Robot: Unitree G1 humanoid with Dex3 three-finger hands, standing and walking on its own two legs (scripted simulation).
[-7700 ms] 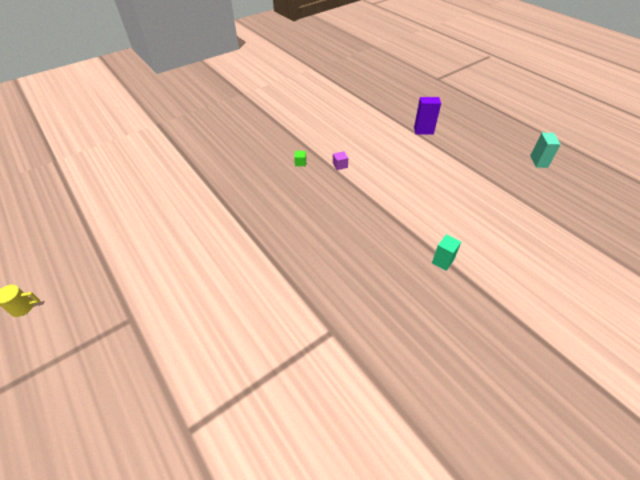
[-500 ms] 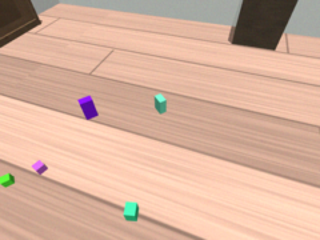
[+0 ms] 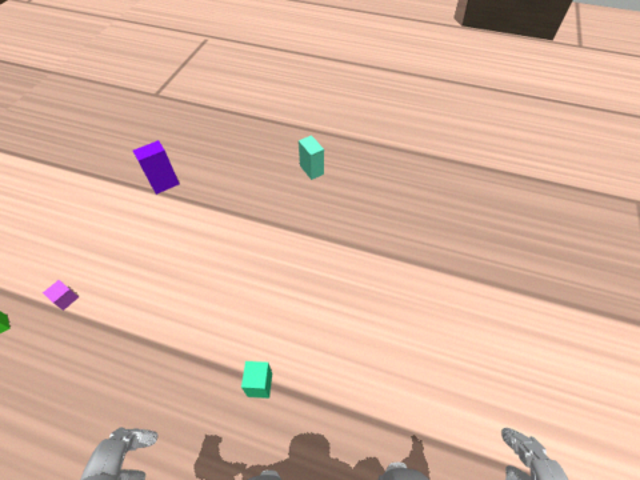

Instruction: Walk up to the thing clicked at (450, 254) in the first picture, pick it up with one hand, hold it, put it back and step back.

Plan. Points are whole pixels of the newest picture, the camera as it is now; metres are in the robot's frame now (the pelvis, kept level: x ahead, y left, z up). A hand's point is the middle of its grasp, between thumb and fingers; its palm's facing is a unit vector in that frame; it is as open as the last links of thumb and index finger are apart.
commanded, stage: rise first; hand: left
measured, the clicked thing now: (257, 380) +0.42 +0.20 -0.68
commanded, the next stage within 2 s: none
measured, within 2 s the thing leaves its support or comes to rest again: neither
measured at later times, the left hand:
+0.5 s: hand (167, 468) +0.17 +0.27 -0.27, palm faces -0.35 -0.75 -0.57, open 13.9 cm
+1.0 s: hand (202, 407) +0.30 +0.27 -0.43, palm faces -0.50 -0.30 -0.81, open 13.5 cm
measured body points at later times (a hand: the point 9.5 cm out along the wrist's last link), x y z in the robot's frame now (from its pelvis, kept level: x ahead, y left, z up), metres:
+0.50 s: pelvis -0.02 +0.00 -0.12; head +0.12 +0.02 +0.31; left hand +0.19 +0.30 -0.23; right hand +0.18 -0.25 -0.20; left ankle -0.01 +0.12 -0.70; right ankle +0.02 -0.14 -0.70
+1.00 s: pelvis -0.09 -0.01 -0.30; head +0.12 +0.01 +0.10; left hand +0.32 +0.28 -0.38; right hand +0.02 -0.28 -0.43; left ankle -0.01 +0.12 -0.70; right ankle +0.02 -0.14 -0.70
